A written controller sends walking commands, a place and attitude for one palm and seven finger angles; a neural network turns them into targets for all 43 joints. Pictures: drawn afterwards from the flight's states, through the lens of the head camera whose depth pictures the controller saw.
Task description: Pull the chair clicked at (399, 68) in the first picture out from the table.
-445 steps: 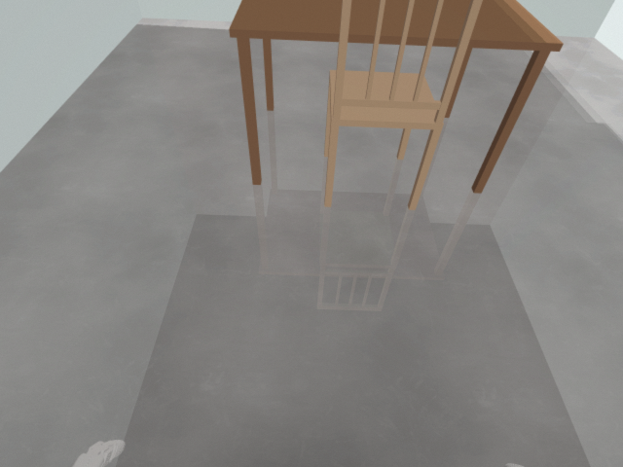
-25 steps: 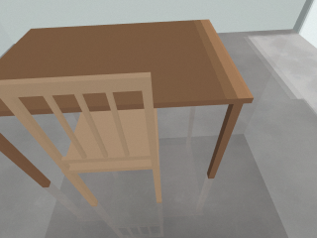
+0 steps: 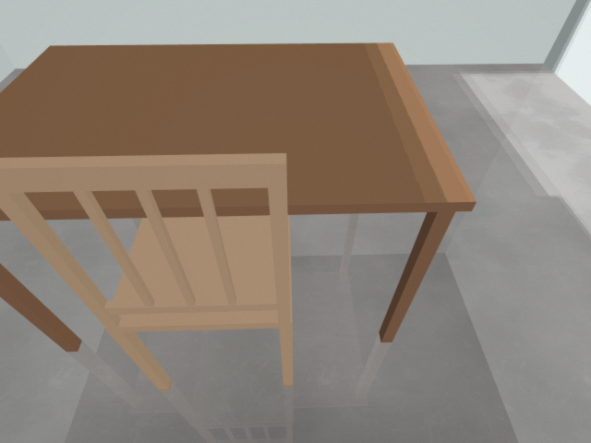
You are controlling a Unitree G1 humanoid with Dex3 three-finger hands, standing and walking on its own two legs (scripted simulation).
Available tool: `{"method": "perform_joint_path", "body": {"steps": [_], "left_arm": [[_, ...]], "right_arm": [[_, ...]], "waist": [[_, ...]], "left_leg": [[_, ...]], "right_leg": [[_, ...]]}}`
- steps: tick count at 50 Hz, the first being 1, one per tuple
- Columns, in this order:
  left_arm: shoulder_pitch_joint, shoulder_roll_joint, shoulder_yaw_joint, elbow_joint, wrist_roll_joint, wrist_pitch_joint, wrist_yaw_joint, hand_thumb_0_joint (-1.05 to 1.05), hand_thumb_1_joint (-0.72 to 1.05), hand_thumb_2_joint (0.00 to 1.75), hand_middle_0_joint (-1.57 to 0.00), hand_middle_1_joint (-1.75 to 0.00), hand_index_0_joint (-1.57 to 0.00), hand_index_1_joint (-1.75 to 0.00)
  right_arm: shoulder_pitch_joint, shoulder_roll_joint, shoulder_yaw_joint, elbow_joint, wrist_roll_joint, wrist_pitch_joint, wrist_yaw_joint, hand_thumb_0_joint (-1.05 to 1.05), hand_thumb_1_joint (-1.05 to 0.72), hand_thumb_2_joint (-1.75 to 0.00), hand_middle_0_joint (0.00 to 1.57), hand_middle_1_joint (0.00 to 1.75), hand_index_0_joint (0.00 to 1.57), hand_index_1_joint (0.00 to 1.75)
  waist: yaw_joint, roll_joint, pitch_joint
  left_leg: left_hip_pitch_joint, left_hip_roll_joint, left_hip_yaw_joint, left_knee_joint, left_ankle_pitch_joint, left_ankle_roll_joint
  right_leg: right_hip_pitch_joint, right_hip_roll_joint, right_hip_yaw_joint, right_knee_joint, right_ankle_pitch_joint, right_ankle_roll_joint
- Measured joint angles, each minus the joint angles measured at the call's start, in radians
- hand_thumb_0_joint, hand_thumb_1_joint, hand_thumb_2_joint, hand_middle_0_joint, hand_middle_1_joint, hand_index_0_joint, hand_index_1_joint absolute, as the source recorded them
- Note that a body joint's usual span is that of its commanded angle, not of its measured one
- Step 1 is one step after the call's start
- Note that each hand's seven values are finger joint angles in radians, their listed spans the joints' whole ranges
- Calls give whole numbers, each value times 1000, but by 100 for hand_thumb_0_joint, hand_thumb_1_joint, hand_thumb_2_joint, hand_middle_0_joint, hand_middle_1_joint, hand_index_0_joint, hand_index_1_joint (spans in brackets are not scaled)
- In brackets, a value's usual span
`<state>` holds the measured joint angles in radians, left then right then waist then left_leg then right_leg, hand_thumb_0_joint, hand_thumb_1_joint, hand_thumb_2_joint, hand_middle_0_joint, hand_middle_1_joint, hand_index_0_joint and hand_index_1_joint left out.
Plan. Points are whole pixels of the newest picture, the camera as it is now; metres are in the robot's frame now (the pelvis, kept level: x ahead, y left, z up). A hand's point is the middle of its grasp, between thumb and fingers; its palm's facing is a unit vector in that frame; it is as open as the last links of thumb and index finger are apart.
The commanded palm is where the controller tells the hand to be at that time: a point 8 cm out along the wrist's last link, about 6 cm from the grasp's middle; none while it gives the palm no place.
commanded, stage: look again from close up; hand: left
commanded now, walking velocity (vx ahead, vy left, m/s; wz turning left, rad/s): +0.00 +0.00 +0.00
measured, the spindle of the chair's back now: (171, 255) +0.43 +0.26 -0.05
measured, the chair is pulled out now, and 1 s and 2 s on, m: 0.00 0.00 0.00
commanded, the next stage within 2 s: none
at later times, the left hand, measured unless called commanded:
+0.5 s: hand out of the picture +0.00 +0.17 -0.17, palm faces +0.03 -0.98 -0.20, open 7.3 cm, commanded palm none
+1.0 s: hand out of the picture -0.02 +0.15 -0.17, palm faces +0.04 -0.98 -0.18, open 7.3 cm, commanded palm none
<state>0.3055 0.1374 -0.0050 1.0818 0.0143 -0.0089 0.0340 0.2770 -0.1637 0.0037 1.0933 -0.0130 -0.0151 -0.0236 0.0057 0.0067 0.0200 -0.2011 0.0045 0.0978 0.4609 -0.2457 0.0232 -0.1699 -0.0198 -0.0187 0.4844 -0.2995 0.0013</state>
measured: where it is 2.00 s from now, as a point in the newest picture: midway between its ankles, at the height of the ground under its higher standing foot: outside the picture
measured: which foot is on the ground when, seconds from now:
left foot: down 0.00-1.00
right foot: down 0.00-1.00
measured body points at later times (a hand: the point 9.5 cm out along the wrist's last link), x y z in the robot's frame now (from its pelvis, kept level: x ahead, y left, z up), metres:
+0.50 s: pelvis +0.01 +0.00 +0.00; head +0.01 -0.01 +0.45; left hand +0.00 +0.22 -0.15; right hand +0.00 -0.22 -0.16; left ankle +0.00 +0.10 -0.74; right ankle -0.02 -0.12 -0.74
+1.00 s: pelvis +0.00 -0.01 +0.00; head +0.01 -0.02 +0.45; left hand -0.02 +0.20 -0.16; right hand -0.01 -0.22 -0.16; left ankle +0.00 +0.10 -0.74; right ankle -0.02 -0.12 -0.74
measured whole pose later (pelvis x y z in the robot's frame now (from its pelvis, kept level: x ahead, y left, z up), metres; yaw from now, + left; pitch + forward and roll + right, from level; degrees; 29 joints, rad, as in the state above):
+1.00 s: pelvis +0.00 -0.01 +0.00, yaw +0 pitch -1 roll +0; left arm 0.34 0.12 -0.01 1.12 0.01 -0.02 0.04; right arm 0.30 -0.13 0.01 1.16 -0.01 -0.02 -0.03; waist 0.01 0.00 0.02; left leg -0.16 0.02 0.09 0.41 -0.23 0.01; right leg -0.12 0.00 -0.03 0.42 -0.28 -0.01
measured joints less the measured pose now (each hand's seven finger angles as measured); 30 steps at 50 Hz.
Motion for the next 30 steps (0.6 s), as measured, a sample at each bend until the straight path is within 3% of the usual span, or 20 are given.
{"method": "perform_joint_path", "body": {"steps": [30], "left_arm": [[8,-4,-6,36,-2,-8,5,0,91,90,-20,-30,-20,-30]], "right_arm": [[16,28,11,57,2,-2,0,1,-91,-90,20,30,20,30]], "waist": [[-4,4,4]], "left_leg": [[46,4,-1,-56,16,-9]], "right_leg": [[44,7,-1,-53,14,-7]]}}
